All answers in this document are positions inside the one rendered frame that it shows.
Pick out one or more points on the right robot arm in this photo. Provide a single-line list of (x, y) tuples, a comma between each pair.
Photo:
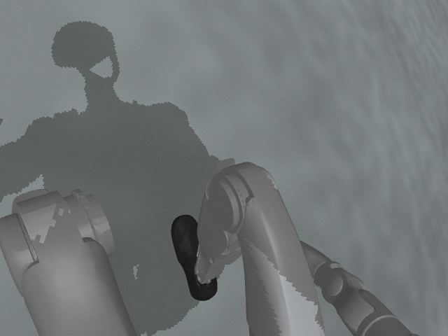
[(361, 312)]

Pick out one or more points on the right robot hand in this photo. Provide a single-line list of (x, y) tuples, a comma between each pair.
[(314, 258)]

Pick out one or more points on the right robot foot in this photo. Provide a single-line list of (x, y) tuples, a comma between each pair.
[(185, 241)]

